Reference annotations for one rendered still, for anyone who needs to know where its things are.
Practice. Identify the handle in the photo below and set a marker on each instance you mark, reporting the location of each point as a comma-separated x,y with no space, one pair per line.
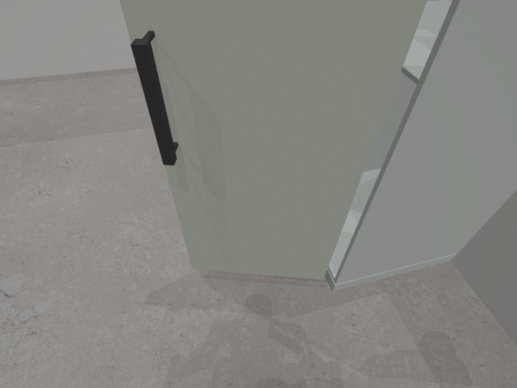
147,70

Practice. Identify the fridge door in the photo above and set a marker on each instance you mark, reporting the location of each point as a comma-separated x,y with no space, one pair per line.
275,105

